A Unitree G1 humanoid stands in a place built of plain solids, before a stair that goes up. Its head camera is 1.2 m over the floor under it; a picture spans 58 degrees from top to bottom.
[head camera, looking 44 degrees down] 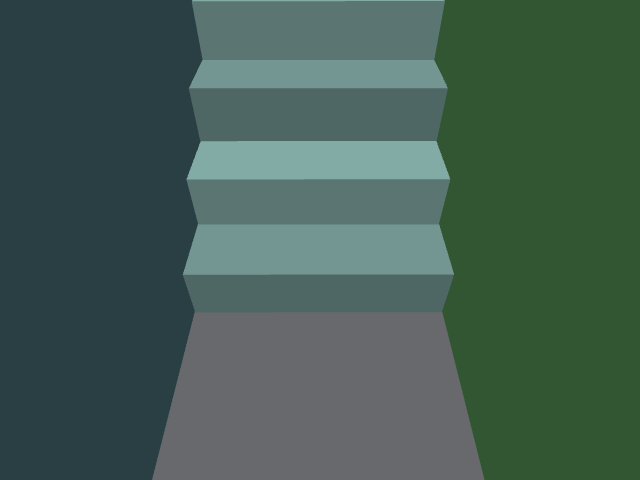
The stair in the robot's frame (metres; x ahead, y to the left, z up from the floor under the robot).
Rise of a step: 0.19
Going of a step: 0.23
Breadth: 0.84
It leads straight ahead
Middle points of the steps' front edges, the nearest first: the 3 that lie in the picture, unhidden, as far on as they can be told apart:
0.89 0.00 0.19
1.12 0.00 0.39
1.35 0.01 0.58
